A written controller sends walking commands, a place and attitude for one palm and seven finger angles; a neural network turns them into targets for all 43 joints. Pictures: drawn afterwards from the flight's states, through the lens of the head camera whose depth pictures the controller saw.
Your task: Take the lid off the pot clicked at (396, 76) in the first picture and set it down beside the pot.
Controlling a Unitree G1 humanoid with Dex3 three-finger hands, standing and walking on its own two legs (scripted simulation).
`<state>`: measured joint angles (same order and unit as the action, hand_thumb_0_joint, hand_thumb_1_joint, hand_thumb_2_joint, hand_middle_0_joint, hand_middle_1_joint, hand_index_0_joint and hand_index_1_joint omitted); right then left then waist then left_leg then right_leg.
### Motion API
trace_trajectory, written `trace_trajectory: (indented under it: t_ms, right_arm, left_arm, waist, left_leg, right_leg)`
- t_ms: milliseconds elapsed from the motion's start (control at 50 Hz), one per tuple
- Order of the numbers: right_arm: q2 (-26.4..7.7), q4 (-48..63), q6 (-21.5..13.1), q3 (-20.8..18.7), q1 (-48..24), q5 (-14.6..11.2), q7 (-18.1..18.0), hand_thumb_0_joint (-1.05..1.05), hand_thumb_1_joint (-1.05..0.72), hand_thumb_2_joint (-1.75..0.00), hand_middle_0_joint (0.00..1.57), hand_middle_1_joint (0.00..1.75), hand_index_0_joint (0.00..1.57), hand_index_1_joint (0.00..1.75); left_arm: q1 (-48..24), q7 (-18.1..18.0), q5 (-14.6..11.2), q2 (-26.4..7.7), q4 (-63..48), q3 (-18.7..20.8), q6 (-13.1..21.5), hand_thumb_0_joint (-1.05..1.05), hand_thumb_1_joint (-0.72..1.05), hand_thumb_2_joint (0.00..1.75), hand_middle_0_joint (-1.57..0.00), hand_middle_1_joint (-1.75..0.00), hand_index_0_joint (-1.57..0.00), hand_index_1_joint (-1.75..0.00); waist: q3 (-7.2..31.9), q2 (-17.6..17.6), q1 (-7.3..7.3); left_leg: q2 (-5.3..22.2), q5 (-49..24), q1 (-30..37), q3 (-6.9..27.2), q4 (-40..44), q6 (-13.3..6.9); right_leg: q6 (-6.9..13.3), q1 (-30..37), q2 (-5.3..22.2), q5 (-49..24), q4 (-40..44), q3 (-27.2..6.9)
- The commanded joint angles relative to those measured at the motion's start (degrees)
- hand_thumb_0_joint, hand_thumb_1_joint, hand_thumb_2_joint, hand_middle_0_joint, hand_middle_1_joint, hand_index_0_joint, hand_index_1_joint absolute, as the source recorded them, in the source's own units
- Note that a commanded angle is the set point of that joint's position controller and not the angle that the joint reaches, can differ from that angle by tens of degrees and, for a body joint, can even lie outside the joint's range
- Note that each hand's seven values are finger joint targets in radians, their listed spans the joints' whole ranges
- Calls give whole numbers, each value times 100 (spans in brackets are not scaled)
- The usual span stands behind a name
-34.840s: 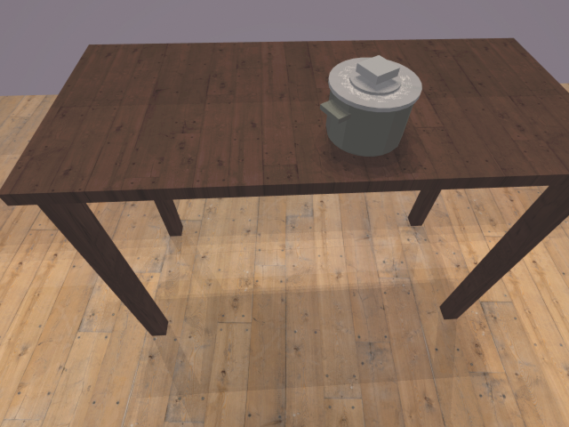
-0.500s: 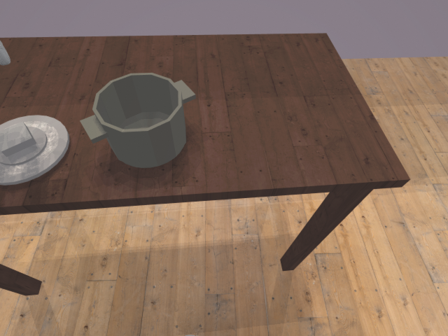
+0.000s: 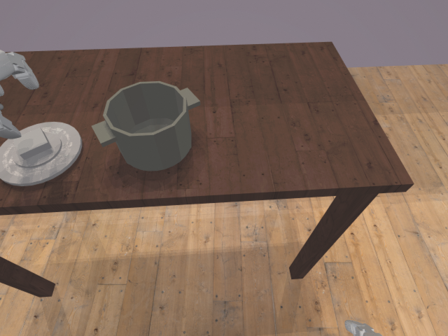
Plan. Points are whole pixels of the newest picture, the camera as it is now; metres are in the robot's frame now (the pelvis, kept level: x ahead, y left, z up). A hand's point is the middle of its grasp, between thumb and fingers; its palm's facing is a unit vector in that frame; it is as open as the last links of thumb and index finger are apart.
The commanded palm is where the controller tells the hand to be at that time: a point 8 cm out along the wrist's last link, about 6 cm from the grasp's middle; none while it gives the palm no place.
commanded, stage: draw the hand back to the body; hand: left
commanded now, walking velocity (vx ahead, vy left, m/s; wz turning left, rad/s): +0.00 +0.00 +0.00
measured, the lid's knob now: (32, 143) +0.46 +0.38 +0.06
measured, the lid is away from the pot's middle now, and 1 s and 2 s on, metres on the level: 0.24 0.24 0.24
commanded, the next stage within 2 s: step back with the hand held close in 1.82 s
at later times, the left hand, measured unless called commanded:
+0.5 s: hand (24, 81) +0.39 +0.25 +0.26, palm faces +0.49 -0.83 -0.27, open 10.2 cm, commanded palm +0.32 +0.30 +0.26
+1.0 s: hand (33, 135) +0.30 +0.21 +0.25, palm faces +0.50 -0.82 -0.27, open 7.9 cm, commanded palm +0.25 +0.25 +0.25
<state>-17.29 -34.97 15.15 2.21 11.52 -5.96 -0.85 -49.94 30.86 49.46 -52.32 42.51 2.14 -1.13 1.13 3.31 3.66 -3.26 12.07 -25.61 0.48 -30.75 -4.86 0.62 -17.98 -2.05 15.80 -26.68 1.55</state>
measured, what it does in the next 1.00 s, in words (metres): shifts its weight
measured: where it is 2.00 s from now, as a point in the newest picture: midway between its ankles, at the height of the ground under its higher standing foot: outside the picture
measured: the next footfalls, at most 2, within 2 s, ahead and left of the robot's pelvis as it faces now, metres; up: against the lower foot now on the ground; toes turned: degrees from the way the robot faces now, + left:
none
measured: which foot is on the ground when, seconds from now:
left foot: down 0.00-1.00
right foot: down 0.00-1.00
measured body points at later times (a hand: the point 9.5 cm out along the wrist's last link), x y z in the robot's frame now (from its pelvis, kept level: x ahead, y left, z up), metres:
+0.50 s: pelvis +0.02 -0.05 +0.01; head +0.03 -0.06 +0.46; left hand +0.36 +0.30 +0.27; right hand +0.16 -0.31 -0.10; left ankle +0.03 +0.06 -0.73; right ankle -0.03 -0.12 -0.73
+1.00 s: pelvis +0.02 -0.08 +0.01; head +0.00 -0.10 +0.46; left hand +0.27 +0.25 +0.27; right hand +0.21 -0.31 -0.08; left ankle +0.03 +0.06 -0.73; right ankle -0.03 -0.12 -0.73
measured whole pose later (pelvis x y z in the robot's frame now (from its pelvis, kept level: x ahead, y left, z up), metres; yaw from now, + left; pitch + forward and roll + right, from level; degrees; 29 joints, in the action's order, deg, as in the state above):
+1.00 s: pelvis +0.02 -0.08 +0.01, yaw -2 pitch -3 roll +1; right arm -15.0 -38.8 -1.1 1.8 6.1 -2.2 -3.9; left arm -4.6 -2.9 -7.4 -26.7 -3.7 26.4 3.0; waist -0.4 3.5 -3.2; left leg 1.2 11.5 -8.2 -0.2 -22.4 0.4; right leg 6.2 -1.9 -6.4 14.4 -19.0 -0.2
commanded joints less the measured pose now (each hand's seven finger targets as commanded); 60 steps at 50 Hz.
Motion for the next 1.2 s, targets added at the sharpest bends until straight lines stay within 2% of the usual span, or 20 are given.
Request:
trace_trajectory:
  t_ms: [0,20,40,80,120,160,240,280,340,380,480,580,620,640,720,840,1000,1080,1140,1180]
  right_arm:
    - [-867,631,-140,-306,-186,50,-89,0,-90,-90,20,30,20,30]
    - [-853,661,-154,-299,-238,54,-86,0,-90,-90,20,30,20,30]
    - [-619,1048,-674,-369,480,41,-103,0,-90,-90,20,30,20,30]
    - [-706,832,-851,-190,116,91,-217,0,-90,-90,20,30,20,30]
    - [-840,774,-976,-190,-18,121,-356,0,-90,-90,20,30,20,30]
    - [-855,691,-1095,-162,-154,170,-405,0,-90,-90,20,30,20,30]
    - [-772,497,-1365,-136,-322,248,-401,0,-90,-90,20,30,20,30]
    - [-705,469,-1457,-119,-331,273,-373,0,-90,-90,20,30,20,30]
    - [-716,461,-1509,-180,-400,326,-327,0,-90,-90,20,30,20,30]
    - [-689,513,-1524,-216,-527,322,-311,0,-90,-90,20,30,20,30]
    - [-703,413,-1610,-305,-659,307,-298,0,-90,-90,20,30,20,30]
    - [-635,415,-1627,-308,-838,329,-322,0,-90,-90,20,30,20,30]
    - [-577,443,-1660,-295,-939,337,-326,0,-90,-90,20,30,20,30]
    - [-555,439,-1690,-290,-991,339,-315,0,-90,-90,20,30,20,30]
    - [-551,394,-1731,-304,-1008,365,-349,0,-90,-90,20,30,20,30]
    - [-431,450,-1819,-283,-1211,369,-341,0,-90,-90,20,30,20,30]
    - [-350,459,-1951,-257,-1325,438,-383,0,-90,-90,20,30,20,30]
    - [-308,463,-2027,-241,-1369,452,-386,0,-90,-90,20,30,20,30]
    - [-281,491,-2126,-243,-1403,482,-376,0,-90,-90,20,30,20,30]
    - [-283,456,-2123,-251,-1382,521,-382,0,-90,-90,20,30,20,30]
  left_arm:
    - [-2358,-288,-31,-1919,-1396,605,-104,0,-5,74,-39,-79,-39,-79]
    - [-2194,-301,-45,-1923,-1540,651,-108,0,-5,74,-39,-79,-39,-79]
    - [-2643,-1313,-3432,-607,-2107,1642,376,0,-5,74,-39,-79,-39,-79]
    - [-1307,-2165,-3866,75,-1527,1198,482,0,-5,74,-39,-79,-39,-79]
    - [-1100,-2664,-4591,-383,-1848,1920,576,0,-5,74,-39,-79,-39,-79]
    - [-1314,-2976,-4882,-621,-2558,2237,705,0,-3,74,-38,-78,-38,-78]
    - [-1181,-3322,-5106,-280,-3236,2310,785,0,6,76,-36,-73,-36,-73]
    - [-542,-3417,-5198,-190,-3232,2504,749,0,11,76,-35,-70,-35,-70]
    - [602,-3483,-5335,-407,-3528,3074,720,0,18,78,-34,-67,-34,-67]
    - [925,-3465,-5423,-155,-3811,2990,670,0,23,78,-33,-64,-33,-64]
    - [1413,-3428,-5519,135,-4044,2948,568,0,35,81,-31,-58,-31,-58]
    - [1826,-3410,-5558,14,-4578,3239,547,0,47,83,-28,-52,-28,-52]
    - [1815,-3405,-5549,131,-4955,3174,569,0,52,83,-27,-50,-27,-50]
    - [1746,-3399,-5570,272,-5220,3058,620,0,54,84,-27,-48,-27,-48]
    - [2298,-3464,-5603,231,-5043,3291,581,0,64,85,-25,-43,-25,-43]
    - [2613,-3425,-5675,793,-5593,2939,703,0,78,88,-22,-36,-22,-36]
    - [3450,-3490,-5766,819,-6112,3167,827,0,90,90,-20,-30,-20,-30]
    - [3604,-3455,-5767,1206,-6409,2805,898,0,90,90,-20,-30,-20,-30]
    - [3982,-3472,-5762,1182,-6920,2891,1030,0,90,90,-20,-30,-20,-30]
    - [4461,-3478,-5803,1150,-6809,3063,1012,0,90,90,-20,-30,-20,-30]
  waist:
    - [2221,544,-88]
    - [2272,602,-122]
    - [1991,1041,-128]
    - [1430,301,-116]
    - [1618,-416,-184]
    - [1785,-275,-238]
    - [1410,1025,-271]
    - [1288,1237,-362]
    - [1574,608,-548]
    - [1599,145,-550]
    - [1382,-259,-544]
    - [1481,-188,-620]
    - [1535,152,-628]
    - [1562,276,-588]
    - [1269,-234,-656]
    - [1029,4,-605]
    - [860,-187,-726]
    - [668,20,-685]
    - [801,254,-734]
    - [650,-209,-790]
  left_leg:
    - [166,-1829,2241,417,220,66]
    - [175,-1830,2290,432,237,78]
    - [601,-1618,3551,921,604,479]
    - [940,28,3429,1465,1126,581]
    - [754,433,2886,931,1110,249]
    - [621,-8,2723,592,1044,194]
    - [648,-483,2916,481,1173,357]
    - [600,-820,2847,400,1154,374]
    - [539,-1872,2764,140,920,289]
    - [514,-2117,2626,-19,873,228]
    - [453,-2065,2553,-226,766,107]
    - [350,-1936,2447,-316,635,96]
    - [320,-1918,2513,-352,609,119]
    - [307,-1960,2609,-352,554,111]
    - [330,-1626,2427,-323,612,107]
    - [320,-1418,2537,-326,628,106]
    - [355,-1176,2559,-242,779,111]
    - [371,-1149,2722,-238,848,107]
    - [370,-1253,2875,-220,868,111]
    - [403,-1283,2749,-201,900,110]
  right_leg:
    - [239,-134,-212,-932,302,92]
    - [240,-106,-205,-898,303,87]
    - [480,-991,-151,-561,483,85]
    - [387,-979,-147,74,540,-14]
    - [339,-147,-66,-366,773,-205]
    - [305,362,-21,-771,859,-279]
    - [346,442,-54,-877,1033,-247]
    - [349,682,-55,-1096,1060,-215]
    - [310,1318,-22,-1994,957,-225]
    - [223,1523,33,-2510,884,-259]
    - [41,1486,152,-3199,881,-366]
    - [-126,1775,336,-4152,720,-499]
    - [-153,1779,368,-4256,693,-545]
    - [-148,1699,345,-4206,733,-547]
    - [-210,1619,355,-3981,761,-562]
    - [-197,1370,336,-3416,927,-575]
    - [-100,1421,313,-2708,1105,-576]
    - [0,1230,245,-2159,1236,-512]
    - [57,1295,231,-2067,1265,-482]
    - [46,1376,232,-2199,1253,-472]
